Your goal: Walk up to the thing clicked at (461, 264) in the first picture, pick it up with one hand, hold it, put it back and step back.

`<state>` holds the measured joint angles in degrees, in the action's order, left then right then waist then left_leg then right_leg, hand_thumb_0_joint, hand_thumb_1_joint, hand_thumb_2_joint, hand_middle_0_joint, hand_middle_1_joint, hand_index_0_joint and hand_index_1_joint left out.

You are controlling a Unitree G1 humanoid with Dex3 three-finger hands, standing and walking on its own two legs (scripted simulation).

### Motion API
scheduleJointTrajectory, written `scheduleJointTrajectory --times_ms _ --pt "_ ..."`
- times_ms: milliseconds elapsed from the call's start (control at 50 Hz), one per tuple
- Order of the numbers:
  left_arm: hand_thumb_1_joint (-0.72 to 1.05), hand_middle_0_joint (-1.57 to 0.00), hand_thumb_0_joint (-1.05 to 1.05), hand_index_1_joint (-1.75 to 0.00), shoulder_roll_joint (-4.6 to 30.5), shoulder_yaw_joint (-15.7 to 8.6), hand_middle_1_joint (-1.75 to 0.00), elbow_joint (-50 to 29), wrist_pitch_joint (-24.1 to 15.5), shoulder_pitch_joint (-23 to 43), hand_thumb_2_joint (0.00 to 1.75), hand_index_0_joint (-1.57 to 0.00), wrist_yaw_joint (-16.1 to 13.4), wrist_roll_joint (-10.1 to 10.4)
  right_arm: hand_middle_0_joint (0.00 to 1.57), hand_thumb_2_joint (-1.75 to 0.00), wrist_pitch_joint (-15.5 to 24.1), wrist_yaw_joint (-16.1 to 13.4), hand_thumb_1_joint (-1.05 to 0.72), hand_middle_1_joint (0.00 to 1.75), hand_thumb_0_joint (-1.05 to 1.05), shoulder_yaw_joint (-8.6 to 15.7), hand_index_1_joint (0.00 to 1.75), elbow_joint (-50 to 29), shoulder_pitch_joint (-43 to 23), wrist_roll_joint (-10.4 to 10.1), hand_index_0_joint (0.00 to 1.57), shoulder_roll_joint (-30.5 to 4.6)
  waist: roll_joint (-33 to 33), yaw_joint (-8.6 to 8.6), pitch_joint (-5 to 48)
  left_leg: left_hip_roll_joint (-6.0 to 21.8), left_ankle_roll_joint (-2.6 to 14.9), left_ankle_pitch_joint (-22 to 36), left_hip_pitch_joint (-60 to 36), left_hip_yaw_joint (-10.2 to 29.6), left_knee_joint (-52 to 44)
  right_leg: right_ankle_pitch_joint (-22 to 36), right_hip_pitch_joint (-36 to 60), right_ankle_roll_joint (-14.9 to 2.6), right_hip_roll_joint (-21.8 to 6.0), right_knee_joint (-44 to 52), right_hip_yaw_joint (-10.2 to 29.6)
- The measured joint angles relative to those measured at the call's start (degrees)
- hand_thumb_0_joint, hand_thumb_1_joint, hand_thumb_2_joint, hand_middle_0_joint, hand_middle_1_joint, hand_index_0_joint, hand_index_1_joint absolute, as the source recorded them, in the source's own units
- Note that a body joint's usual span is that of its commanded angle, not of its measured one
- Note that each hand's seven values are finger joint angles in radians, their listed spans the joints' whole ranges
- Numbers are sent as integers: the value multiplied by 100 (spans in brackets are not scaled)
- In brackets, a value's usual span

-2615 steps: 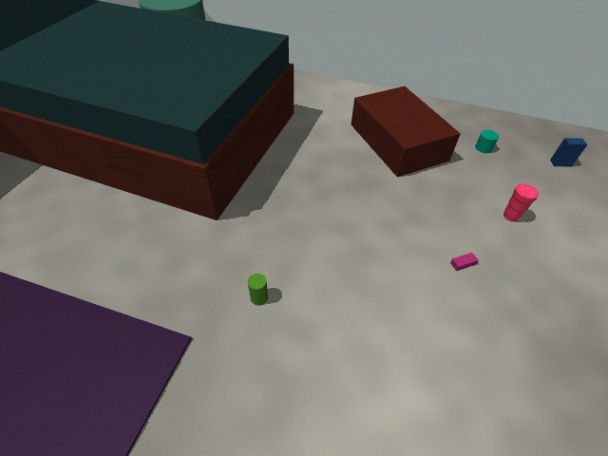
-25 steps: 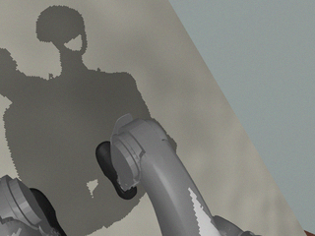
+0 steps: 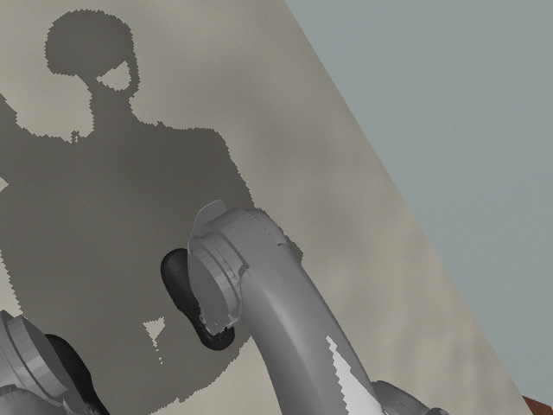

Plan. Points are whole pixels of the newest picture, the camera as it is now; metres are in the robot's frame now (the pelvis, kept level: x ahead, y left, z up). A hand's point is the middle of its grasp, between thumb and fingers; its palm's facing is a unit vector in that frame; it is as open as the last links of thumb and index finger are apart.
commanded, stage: open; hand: left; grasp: from above
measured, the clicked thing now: out of the picture +0.49 +0.33 -0.32
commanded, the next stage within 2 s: withdraw in 0.88 s
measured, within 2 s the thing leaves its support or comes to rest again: neither
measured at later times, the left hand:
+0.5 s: hand out of the picture +0.47 +0.32 -0.26, palm faces -0.10 -0.43 -0.90, open 12.5 cm
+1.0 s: hand out of the picture +0.47 +0.32 -0.26, palm faces -0.10 -0.42 -0.90, open 12.8 cm
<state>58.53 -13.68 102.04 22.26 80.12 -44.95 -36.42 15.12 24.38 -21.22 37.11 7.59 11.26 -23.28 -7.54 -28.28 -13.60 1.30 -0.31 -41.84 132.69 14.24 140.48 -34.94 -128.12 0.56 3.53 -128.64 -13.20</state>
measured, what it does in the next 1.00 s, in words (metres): stands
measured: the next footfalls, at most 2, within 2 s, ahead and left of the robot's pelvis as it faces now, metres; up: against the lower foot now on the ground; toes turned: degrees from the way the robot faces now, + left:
none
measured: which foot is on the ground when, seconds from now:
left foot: down 0.00-1.00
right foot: down 0.00-1.00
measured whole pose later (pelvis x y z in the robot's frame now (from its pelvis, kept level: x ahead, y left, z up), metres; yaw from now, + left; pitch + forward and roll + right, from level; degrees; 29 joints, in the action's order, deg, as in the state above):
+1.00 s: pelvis +0.00 +0.00 +0.00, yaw +0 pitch +32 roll -15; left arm 59.1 -13.3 102.3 21.6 80.2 -45.5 -36.0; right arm 16.6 24.3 -21.7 37.3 7.2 11.8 -23.7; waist -8.0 -28.4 -14.1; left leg 1.2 -0.4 -42.0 131.9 14.6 139.8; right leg -35.1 -127.2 0.4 3.5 -127.8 -13.5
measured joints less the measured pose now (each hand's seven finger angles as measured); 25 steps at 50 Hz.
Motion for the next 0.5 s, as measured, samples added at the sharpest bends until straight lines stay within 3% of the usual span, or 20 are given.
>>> scheduleJointTrajectory --times_ms 500 --pt "-24 -35 0 -76 52 33 -74 -7 -44 0 75 -35 -10 39 20 -90 108 -37 -92 30 1 -43 30 41 -44 35 20 -12 -26 -8 -55 -6 -10 10 -38 24 -50 8 49 -7 -2 60 -21"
